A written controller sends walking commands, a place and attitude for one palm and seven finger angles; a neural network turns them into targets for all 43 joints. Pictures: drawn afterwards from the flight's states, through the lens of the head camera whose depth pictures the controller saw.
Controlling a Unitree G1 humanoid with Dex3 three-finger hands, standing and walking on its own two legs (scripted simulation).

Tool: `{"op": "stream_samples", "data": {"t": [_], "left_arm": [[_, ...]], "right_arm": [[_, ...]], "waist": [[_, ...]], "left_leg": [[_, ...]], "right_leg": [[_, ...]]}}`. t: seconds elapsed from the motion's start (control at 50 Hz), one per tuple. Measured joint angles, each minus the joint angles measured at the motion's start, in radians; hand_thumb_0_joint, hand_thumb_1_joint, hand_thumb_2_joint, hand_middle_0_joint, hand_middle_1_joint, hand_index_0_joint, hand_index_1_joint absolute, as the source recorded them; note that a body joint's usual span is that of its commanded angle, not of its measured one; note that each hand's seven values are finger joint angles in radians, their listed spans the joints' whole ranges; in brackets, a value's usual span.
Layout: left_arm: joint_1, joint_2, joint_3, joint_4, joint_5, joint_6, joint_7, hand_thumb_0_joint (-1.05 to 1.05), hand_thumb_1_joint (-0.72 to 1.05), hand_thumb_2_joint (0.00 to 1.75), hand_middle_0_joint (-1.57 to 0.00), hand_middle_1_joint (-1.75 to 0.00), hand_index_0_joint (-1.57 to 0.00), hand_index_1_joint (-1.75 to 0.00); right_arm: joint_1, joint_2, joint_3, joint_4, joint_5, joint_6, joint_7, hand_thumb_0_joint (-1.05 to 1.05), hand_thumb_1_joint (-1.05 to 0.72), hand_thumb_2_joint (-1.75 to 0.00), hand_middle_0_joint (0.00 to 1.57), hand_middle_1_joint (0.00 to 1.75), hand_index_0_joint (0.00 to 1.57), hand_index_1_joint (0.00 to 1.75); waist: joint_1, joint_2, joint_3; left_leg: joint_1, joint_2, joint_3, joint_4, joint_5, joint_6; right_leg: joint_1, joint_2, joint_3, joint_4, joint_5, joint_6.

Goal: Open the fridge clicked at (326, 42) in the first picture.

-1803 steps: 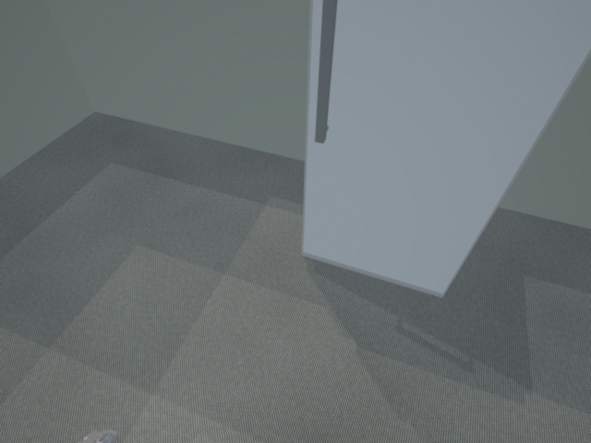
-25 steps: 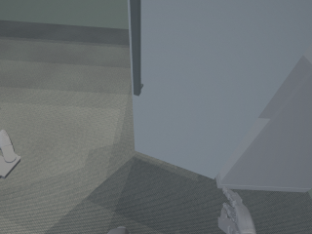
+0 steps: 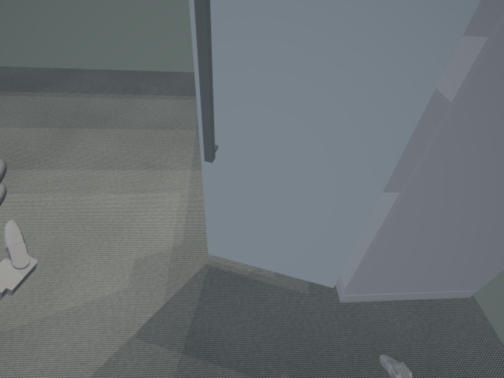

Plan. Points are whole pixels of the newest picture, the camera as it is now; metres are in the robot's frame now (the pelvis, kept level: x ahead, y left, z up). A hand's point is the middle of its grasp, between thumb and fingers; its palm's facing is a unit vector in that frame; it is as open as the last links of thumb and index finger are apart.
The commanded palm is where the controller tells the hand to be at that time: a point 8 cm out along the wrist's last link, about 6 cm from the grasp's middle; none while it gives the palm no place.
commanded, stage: stop stepping back and stand still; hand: left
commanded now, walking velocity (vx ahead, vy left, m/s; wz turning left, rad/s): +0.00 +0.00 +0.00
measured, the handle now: (209, 74) +0.72 +0.14 +0.16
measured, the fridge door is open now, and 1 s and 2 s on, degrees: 71 71 71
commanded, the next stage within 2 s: let the arm hang, fingers relaxed in 0.08 s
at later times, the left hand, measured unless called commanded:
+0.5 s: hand out of the picture +0.07 +0.19 -0.18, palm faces -0.01 -0.99 -0.16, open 7.0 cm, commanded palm none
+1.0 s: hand out of the picture +0.07 +0.20 -0.17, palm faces -0.04 -0.98 -0.21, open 7.4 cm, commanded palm none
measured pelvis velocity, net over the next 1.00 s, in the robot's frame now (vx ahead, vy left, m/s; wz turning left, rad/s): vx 0.04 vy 0.02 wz -0.01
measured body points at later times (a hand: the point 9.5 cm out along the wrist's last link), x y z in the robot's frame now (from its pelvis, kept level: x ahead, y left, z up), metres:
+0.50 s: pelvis +0.01 +0.02 +0.00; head +0.03 +0.04 +0.45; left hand +0.07 +0.24 -0.16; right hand +0.07 -0.25 -0.12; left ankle +0.08 +0.10 -0.73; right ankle +0.00 -0.11 -0.73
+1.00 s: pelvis +0.04 +0.02 +0.01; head +0.06 +0.02 +0.46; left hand +0.07 +0.26 -0.15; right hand +0.08 -0.21 -0.14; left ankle +0.08 +0.10 -0.73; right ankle +0.00 -0.11 -0.73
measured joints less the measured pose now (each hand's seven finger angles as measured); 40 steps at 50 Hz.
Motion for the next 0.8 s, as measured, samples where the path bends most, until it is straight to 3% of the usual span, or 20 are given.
{"op": "stream_samples", "data": {"t": [0.06, 0.1, 0.16, 0.2, 0.24, 0.32, 0.38, 0.44, 0.48, 0.58, 0.8], "left_arm": [[-0.023, -0.019, -0.008, -0.002, 0.000, -0.016, 0.002, 0.01, 0.89, 0.90, -0.22, -0.30, -0.21, -0.30], [-0.045, -0.033, -0.009, 0.017, 0.002, -0.017, 0.000, 0.01, 0.89, 0.90, -0.22, -0.30, -0.21, -0.30], [-0.068, -0.039, -0.008, 0.066, 0.013, -0.004, -0.004, 0.01, 0.89, 0.90, -0.21, -0.30, -0.21, -0.30], [-0.093, -0.029, -0.028, 0.127, 0.029, -0.008, -0.021, 0.01, 0.89, 0.90, -0.21, -0.30, -0.21, -0.30], [-0.166, -0.009, -0.108, 0.318, 0.048, 0.033, -0.075, 0.00, 0.89, 0.90, -0.21, -0.30, -0.20, -0.30], [-0.293, -0.063, -0.287, 0.804, 0.058, 0.179, -0.141, 0.00, 0.90, 0.90, -0.20, -0.30, -0.20, -0.30], [-0.319, -0.127, -0.373, 1.075, 0.057, 0.242, -0.156, 0.00, 0.91, 0.90, -0.20, -0.30, -0.19, -0.30], [-0.303, -0.193, -0.432, 1.266, 0.055, 0.258, -0.172, 0.01, 0.91, 0.90, -0.20, -0.30, -0.19, -0.30], [-0.286, -0.216, -0.417, 1.350, 0.050, 0.242, -0.158, 0.00, 0.95, 0.90, -0.21, -0.30, -0.20, -0.30], [-0.232, -0.175, -0.408, 1.489, 0.050, 0.206, -0.168, -0.01, 0.99, 0.90, -0.21, -0.30, -0.21, -0.30], [-0.228, -0.162, -0.422, 1.647, 0.045, 0.192, -0.162, 0.00, 0.92, 0.90, -0.20, -0.30, -0.20, -0.30]], "right_arm": [[-0.012, -0.004, 0.004, 0.018, 0.005, -0.008, 0.006, 0.02, -0.90, -0.90, 0.20, 0.30, 0.20, 0.30], [-0.028, 0.001, 0.006, 0.023, 0.010, -0.009, 0.003, 0.02, -0.90, -0.90, 0.20, 0.30, 0.20, 0.30], [-0.046, 0.025, 0.013, 0.016, 0.008, -0.014, 0.002, 0.02, -0.90, -0.90, 0.20, 0.30, 0.20, 0.30], [-0.055, 0.029, 0.014, 0.022, 0.003, -0.036, 0.023, 0.02, -0.90, -0.90, 0.20, 0.30, 0.20, 0.30], [-0.083, 0.003, 0.008, 0.053, 0.012, -0.010, 0.063, 0.01, -0.90, -0.90, 0.20, 0.30, 0.20, 0.30], [-0.120, -0.046, -0.005, 0.108, 0.006, 0.090, 0.097, 0.01, -0.90, -0.90, 0.20, 0.30, 0.21, 0.30], [-0.115, -0.053, -0.007, 0.133, -0.002, 0.126, 0.098, 0.01, -0.90, -0.90, 0.20, 0.30, 0.21, 0.30], [-0.089, -0.048, 0.001, 0.181, -0.008, 0.131, 0.096, 0.01, -0.91, -0.90, 0.20, 0.30, 0.20, 0.30], [-0.063, -0.042, 0.002, 0.228, -0.007, 0.130, 0.092, 0.01, -0.91, -0.90, 0.20, 0.30, 0.20, 0.30], [-0.015, -0.026, -0.011, 0.346, 0.002, 0.137, 0.080, 0.01, -0.91, -0.90, 0.20, 0.30, 0.20, 0.30], [-0.063, 0.004, -0.019, 0.445, 0.016, 0.121, 0.069, 0.01, -0.91, -0.90, 0.20, 0.30, 0.20, 0.30]], "waist": [[0.013, 0.006, 0.004], [0.023, 0.002, 0.013], [0.028, -0.006, 0.015], [0.029, 0.005, 0.005], [0.045, 0.027, -0.021], [0.012, 0.078, -0.038], [-0.013, 0.050, -0.002], [-0.019, -0.002, 0.032], [-0.010, -0.029, 0.052], [0.017, -0.040, 0.084], [0.020, 0.007, 0.098]], "left_leg": [[0.025, 0.006, -0.003, -0.020, 0.037, 0.007], [0.032, 0.004, 0.008, -0.023, 0.118, 0.023], [0.059, -0.009, 0.023, -0.069, 0.123, 0.031], [0.055, -0.015, 0.015, -0.099, 0.144, 0.030], [0.009, -0.022, 0.016, -0.061, 0.137, 0.030], [-0.029, -0.012, 0.005, 0.008, 0.085, 0.025], [-0.018, -0.011, 0.015, 0.010, 0.098, 0.039], [0.006, -0.016, 0.033, -0.047, 0.110, 0.044], [0.018, -0.018, 0.033, -0.094, 0.133, 0.042], [0.052, -0.016, 0.021, -0.178, 0.169, 0.033], [0.113, -0.014, 0.039, -0.233, 0.170, 0.033]], "right_leg": [[-0.012, 0.001, -0.001, 0.056, -0.035, 0.035], [-0.019, -0.002, 0.009, 0.096, -0.082, 0.035], [-0.029, 0.001, 0.016, 0.160, -0.148, 0.028], [-0.010, 0.005, -0.010, 0.108, -0.125, 0.022], [-0.018, -0.005, -0.015, 0.061, -0.033, 0.015], [-0.033, -0.009, -0.044, 0.109, -0.099, 0.029], [-0.027, -0.011, -0.038, 0.121, -0.113, 0.037], [-0.020, -0.015, -0.021, 0.083, -0.093, 0.040], [-0.010, -0.015, -0.021, 0.040, -0.073, 0.039], [0.038, -0.006, -0.032, -0.071, -0.027, 0.031], [0.104, -0.003, -0.012, -0.155, -0.001, 0.035]]}}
